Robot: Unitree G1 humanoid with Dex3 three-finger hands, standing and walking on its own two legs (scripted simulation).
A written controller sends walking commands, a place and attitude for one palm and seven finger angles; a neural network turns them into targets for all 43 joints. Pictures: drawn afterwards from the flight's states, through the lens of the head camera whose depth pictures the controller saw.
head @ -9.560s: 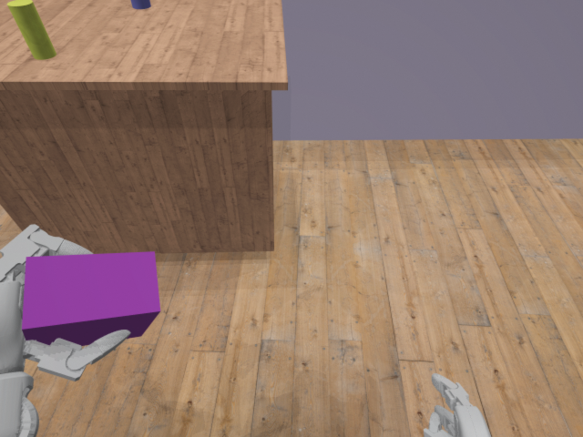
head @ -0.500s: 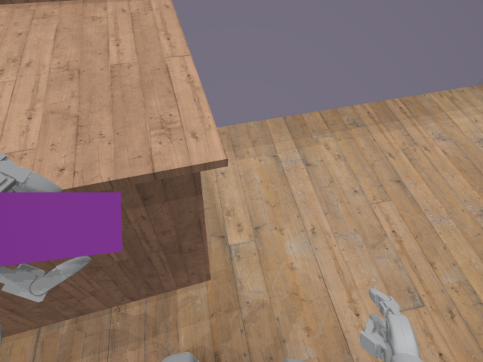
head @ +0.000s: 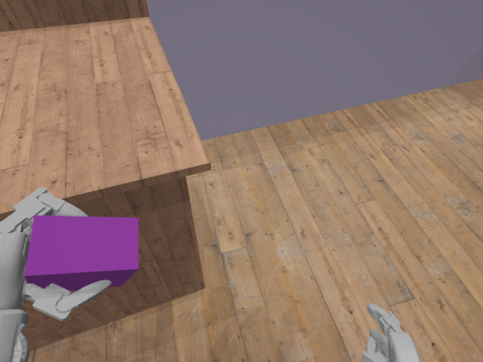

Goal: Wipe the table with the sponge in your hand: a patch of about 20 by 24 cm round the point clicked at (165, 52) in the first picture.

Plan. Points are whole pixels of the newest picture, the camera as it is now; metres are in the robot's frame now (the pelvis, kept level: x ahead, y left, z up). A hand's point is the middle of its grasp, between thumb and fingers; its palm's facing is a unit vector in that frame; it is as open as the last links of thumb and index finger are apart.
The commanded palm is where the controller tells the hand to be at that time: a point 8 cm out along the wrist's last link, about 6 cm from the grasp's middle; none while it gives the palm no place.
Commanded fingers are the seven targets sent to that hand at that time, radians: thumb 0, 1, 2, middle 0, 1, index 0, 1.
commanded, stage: come to a stop and stand still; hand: left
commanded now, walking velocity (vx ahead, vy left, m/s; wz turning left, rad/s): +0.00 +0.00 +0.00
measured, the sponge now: (99, 255) +0.22 +0.20 +0.12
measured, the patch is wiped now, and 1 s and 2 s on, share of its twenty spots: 0.00 0.00 0.00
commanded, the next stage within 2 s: look again from close up in 0.82 s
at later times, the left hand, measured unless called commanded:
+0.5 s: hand (25, 220) +0.25 +0.29 +0.15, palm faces +0.39 -0.84 -0.38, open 10.5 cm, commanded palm +0.19 +0.32 +0.18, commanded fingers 0.00 0.10 1.30 -1.20 -1.60 -1.20 -1.60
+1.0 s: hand (21, 216) +0.25 +0.30 +0.16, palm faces +0.41 -0.83 -0.36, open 10.5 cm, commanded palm +0.20 +0.32 +0.18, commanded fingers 0.00 0.10 1.30 -1.20 -1.60 -1.20 -1.60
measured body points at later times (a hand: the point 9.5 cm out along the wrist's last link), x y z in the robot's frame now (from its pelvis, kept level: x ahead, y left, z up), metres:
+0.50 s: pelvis +0.03 +0.04 +0.01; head +0.06 +0.06 +0.45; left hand +0.22 +0.34 +0.17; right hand +0.23 -0.15 -0.06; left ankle +0.07 +0.12 -0.74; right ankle +0.03 -0.10 -0.74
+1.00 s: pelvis +0.04 +0.04 +0.01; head +0.05 +0.06 +0.46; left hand +0.22 +0.34 +0.18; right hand +0.22 -0.18 -0.07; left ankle +0.07 +0.12 -0.74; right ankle +0.03 -0.10 -0.74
